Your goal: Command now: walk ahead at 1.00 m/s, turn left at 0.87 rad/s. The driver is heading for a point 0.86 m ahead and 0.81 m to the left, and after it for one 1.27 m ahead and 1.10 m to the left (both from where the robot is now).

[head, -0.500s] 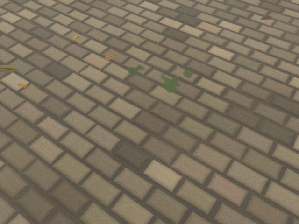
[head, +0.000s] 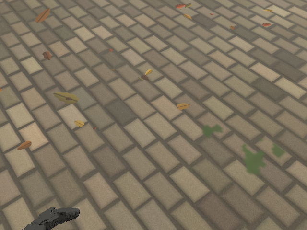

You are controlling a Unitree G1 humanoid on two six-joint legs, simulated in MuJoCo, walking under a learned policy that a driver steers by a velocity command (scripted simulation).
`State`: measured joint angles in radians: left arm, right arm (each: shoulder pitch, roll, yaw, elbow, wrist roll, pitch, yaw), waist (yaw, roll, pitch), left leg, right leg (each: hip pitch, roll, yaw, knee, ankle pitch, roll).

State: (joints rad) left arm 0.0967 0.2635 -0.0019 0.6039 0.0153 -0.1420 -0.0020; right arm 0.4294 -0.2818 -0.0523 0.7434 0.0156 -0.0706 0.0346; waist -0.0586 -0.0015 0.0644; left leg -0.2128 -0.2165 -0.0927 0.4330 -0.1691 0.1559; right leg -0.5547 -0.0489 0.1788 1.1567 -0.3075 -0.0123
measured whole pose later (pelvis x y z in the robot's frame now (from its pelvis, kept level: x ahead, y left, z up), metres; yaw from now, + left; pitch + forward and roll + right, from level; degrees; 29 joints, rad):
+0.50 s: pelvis +0.42 -0.02 +0.00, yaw +29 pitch -1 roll -5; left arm 0.42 0.32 0.09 0.78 0.00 -0.10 0.00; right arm 0.15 -0.35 -0.06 0.59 0.04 -0.01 0.02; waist 0.08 0.06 0.04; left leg -0.77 0.11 -0.02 1.28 -0.24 0.04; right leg -0.04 0.05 -0.12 0.37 -0.31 0.01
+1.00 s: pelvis +0.76 +0.25 +0.00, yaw +58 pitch +0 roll -1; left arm 0.02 0.29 0.01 0.56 0.02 -0.13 0.00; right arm 0.44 -0.26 -0.05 0.72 0.03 -0.06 0.00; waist -0.09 -0.02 0.05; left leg -0.11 -0.17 -0.17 0.43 -0.29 0.14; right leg -0.69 -0.09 0.18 0.80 -0.06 0.06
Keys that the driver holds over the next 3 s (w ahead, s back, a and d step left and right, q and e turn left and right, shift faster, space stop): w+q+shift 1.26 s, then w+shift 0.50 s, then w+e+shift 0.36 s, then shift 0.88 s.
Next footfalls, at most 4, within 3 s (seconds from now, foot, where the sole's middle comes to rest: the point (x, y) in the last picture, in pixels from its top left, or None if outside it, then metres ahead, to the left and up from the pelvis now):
0.24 right None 0.46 -0.15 -0.77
0.72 left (97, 186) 0.71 0.27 -0.77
1.16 right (67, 121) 1.11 0.46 -0.77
1.62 left None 0.91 0.94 -0.77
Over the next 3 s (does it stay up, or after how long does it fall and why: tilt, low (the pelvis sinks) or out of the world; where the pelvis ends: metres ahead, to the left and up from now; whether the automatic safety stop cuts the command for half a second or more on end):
stays up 1.17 1.58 0.00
